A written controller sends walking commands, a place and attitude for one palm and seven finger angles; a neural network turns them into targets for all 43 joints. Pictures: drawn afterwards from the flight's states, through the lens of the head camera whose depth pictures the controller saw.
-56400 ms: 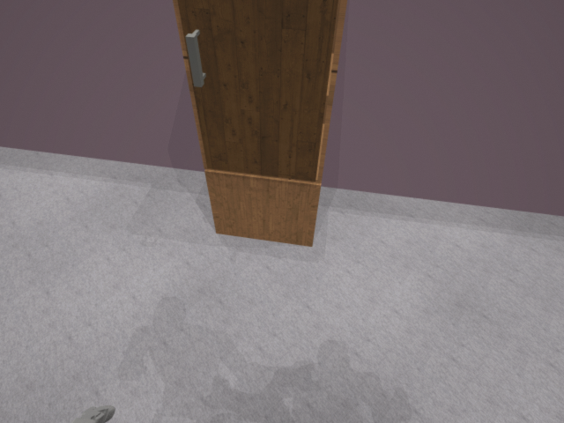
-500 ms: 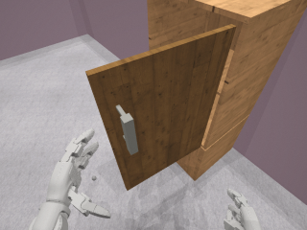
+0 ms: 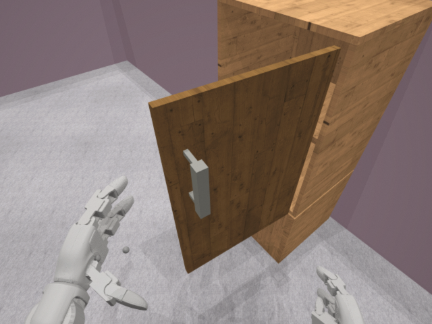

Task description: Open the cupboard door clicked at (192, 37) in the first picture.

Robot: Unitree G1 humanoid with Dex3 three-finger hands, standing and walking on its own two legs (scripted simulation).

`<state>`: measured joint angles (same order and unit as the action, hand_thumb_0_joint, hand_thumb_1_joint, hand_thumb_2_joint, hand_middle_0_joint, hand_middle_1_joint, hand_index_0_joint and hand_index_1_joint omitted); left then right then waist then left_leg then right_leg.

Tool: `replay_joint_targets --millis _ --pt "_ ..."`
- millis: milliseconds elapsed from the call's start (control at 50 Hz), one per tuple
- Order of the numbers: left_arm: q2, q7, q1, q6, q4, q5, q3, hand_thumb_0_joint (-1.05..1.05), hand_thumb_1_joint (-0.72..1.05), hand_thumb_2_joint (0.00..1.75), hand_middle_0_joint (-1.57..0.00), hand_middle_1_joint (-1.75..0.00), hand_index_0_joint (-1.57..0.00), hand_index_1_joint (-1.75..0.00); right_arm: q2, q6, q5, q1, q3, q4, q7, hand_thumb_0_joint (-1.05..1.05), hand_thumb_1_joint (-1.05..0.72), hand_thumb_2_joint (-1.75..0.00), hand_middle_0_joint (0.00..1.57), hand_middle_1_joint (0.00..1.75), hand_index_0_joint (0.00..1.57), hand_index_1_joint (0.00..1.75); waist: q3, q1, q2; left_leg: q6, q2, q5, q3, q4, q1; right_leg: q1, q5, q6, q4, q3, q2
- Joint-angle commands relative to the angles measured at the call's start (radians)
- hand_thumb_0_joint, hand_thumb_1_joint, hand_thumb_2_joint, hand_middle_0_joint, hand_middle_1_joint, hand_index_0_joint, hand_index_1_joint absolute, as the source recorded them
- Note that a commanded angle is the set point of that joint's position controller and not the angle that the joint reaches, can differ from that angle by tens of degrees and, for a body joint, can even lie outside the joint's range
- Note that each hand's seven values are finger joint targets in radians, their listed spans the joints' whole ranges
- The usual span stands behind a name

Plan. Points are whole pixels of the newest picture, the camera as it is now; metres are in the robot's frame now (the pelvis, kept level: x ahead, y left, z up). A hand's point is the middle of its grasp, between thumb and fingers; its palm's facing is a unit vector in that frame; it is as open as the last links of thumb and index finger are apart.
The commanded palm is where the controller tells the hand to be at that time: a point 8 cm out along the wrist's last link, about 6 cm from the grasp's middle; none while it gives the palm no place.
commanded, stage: draw the hand back to the body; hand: left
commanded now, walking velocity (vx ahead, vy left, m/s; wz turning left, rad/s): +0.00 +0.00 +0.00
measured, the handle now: (195, 184) +0.35 +0.07 +0.10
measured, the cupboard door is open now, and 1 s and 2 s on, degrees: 83 83 83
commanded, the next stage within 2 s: step back with the hand held close in 1.28 s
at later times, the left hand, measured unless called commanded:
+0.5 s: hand (75, 236) +0.21 +0.22 +0.15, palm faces +0.30 -0.90 -0.32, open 13.9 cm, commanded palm +0.16 +0.27 +0.17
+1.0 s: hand (34, 216) +0.21 +0.26 +0.19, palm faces +0.48 -0.78 -0.40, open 8.2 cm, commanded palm +0.16 +0.29 +0.20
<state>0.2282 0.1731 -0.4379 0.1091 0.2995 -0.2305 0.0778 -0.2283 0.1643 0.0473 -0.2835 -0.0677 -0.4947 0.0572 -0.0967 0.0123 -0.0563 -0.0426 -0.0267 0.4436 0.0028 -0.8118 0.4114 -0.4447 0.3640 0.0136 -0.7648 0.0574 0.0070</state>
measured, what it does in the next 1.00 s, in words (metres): stands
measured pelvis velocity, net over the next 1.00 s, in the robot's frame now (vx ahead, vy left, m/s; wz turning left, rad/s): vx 0.02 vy -0.01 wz -0.01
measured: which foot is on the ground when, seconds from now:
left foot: down 0.00-1.00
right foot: down 0.00-1.00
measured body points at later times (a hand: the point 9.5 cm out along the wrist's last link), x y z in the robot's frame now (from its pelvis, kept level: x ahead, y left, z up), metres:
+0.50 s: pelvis +0.01 +0.01 +0.02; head -0.01 +0.00 +0.47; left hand +0.18 +0.27 +0.16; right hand +0.19 -0.20 -0.05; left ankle -0.01 +0.09 -0.71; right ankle +0.02 -0.11 -0.71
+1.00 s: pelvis +0.02 -0.01 +0.03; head +0.00 -0.03 +0.48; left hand +0.18 +0.29 +0.21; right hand +0.21 -0.23 -0.05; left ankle -0.01 +0.09 -0.71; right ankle +0.02 -0.11 -0.71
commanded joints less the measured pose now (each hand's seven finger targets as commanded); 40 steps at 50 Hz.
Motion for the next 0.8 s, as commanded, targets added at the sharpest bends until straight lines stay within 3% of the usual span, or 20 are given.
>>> replay_joint_targets --millis 0,40,80,180,200,220,240,360,480,540,660,780 --pt "0.097 0.011 0.142 0.022 0.265 -0.011 0.059 0.0 -0.5 0.3 -0.15 -0.3 -0.15 -0.3 -0.119 0.072 0.003 0.136 0.05 0.179 0.015 0.0 -0.9 -0.9 0.2 0.3 0.2 0.3 -0.017 -0.001 0.007 0.029 0.025 -0.16 0.064 0.189 0.002 0.06 -0.086 0.012 0.136 0.001 0.006" --pt "0.108 0.011 0.148 0.019 0.291 -0.016 0.072 0.0 -0.5 0.3 -0.15 -0.3 -0.15 -0.3 -0.118 0.082 0.002 0.127 0.047 0.172 0.018 0.0 -0.9 -0.9 0.2 0.3 0.2 0.3 -0.034 0.005 -0.009 0.035 0.027 -0.168 0.077 0.199 -0.018 0.068 -0.09 0.014 0.133 0.009 0.008" --pt "0.143 0.014 0.152 0.015 0.294 -0.021 0.106 0.0 -0.5 0.3 -0.15 -0.3 -0.15 -0.3 -0.124 0.09 -0.001 0.127 0.046 0.159 0.023 0.0 -0.9 -0.9 0.2 0.3 0.2 0.3 -0.047 0.007 0.025 0.035 0.03 -0.184 0.084 0.203 -0.029 0.084 -0.103 0.014 0.138 0.009 0.011" --pt "0.162 0.039 0.14 -0.021 0.28 -0.037 0.15 0.0 -0.32 0.37 -0.16 -0.3 -0.16 -0.3 -0.124 0.099 0.002 0.139 0.042 0.144 0.026 0.0 -0.9 -0.9 0.2 0.3 0.2 0.3 -0.043 0.021 0.001 0.046 0.028 -0.219 0.086 0.227 -0.051 0.12 -0.136 0.016 0.154 0.016 0.01" --pt "0.26 -0.115 0.207 0.005 0.402 0.107 0.164 0.0 -0.29 0.39 -0.16 -0.3 -0.16 -0.3 -0.105 0.09 -0.021 0.155 0.053 0.148 0.041 0.0 -0.9 -0.9 0.2 0.3 0.2 0.3 -0.032 0.05 -0.036 0.034 0.038 -0.217 0.078 0.27 -0.036 0.186 -0.143 0.025 0.187 -0.038 -0.008" --pt "0.172 -0.18 0.086 -0.012 0.315 0.121 0.132 0.0 -0.26 0.4 -0.16 -0.3 -0.16 -0.3 -0.092 0.08 -0.031 0.131 0.047 0.135 0.045 0.0 -0.9 -0.9 0.2 0.3 0.2 0.3 0.031 0.032 -0.009 0.042 0.042 -0.196 0.083 0.292 -0.03 0.168 -0.122 0.025 0.201 -0.026 -0.01" --pt "0.121 -0.204 0.043 -0.021 0.297 0.127 0.097 0.0 -0.22 0.42 -0.16 -0.3 -0.16 -0.3 -0.093 0.073 -0.033 0.128 0.045 0.134 0.039 0.0 -0.9 -0.9 0.2 0.3 0.2 0.3 0.05 0.028 0.021 0.047 0.044 -0.201 0.088 0.303 -0.024 0.174 -0.122 0.023 0.202 -0.017 -0.01" --pt "0.181 -0.284 0.055 0.003 0.351 0.177 0.143 0.0 -0.01 0.51 -0.17 -0.3 -0.17 -0.3 -0.101 0.048 -0.04 0.152 0.055 0.101 0.029 0.0 -0.9 -0.9 0.2 0.3 0.2 0.3 0.008 0.032 -0.009 0.047 0.054 -0.305 0.068 0.352 -0.129 0.262 -0.185 0.022 0.259 -0.025 -0.014" --pt "0.232 -0.313 0.055 0.014 0.342 0.186 0.214 0.0 0.2 0.6 -0.18 -0.3 -0.18 -0.3 -0.103 0.043 -0.044 0.175 0.058 0.068 0.032 0.0 -0.9 -0.9 0.2 0.3 0.2 0.3 0.018 0.039 -0.004 0.046 0.05 -0.36 0.051 0.389 -0.175 0.325 -0.23 0.021 0.31 -0.027 -0.012" --pt "0.22 -0.316 0.072 0.021 0.329 0.188 0.218 0.0 0.31 0.64 -0.18 -0.3 -0.18 -0.3 -0.1 0.038 -0.042 0.182 0.06 0.053 0.03 0.0 -0.9 -0.9 0.2 0.3 0.2 0.3 0.042 0.036 -0.029 0.048 0.05 -0.375 0.048 0.409 -0.198 0.327 -0.234 0.018 0.33 -0.025 -0.011" --pt "0.255 -0.317 0.029 0.031 0.296 0.18 0.294 0.0 0.51 0.74 -0.19 -0.3 -0.19 -0.3 -0.1 0.027 -0.045 0.187 0.071 0.032 0.025 0.0 -0.9 -0.9 0.2 0.3 0.2 0.3 0.018 0.05 0.026 0.042 0.047 -0.463 0.028 0.42 -0.23 0.383 -0.322 0.014 0.352 -0.027 -0.011" --pt "0.3 -0.315 0.049 0.036 0.283 0.176 0.36 0.0 0.73 0.82 -0.19 -0.3 -0.19 -0.3 -0.101 0.016 -0.042 0.208 0.078 0.019 0.021 0.0 -0.9 -0.9 0.2 0.3 0.2 0.3 0.038 0.055 0.008 0.038 0.047 -0.479 0.014 0.428 -0.249 0.392 -0.351 0.012 0.381 -0.036 -0.008"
